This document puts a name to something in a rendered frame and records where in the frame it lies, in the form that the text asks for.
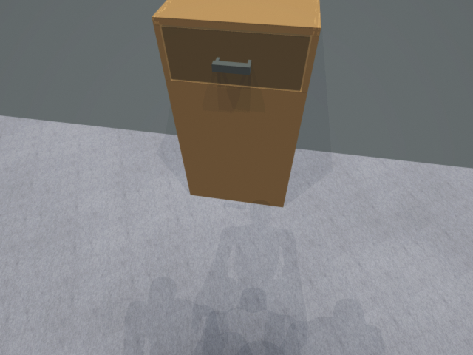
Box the drawer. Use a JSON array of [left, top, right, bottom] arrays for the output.
[[161, 25, 310, 91]]

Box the handle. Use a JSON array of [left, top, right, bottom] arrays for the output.
[[211, 57, 251, 75]]

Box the cabinet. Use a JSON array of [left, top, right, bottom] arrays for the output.
[[152, 0, 321, 207]]

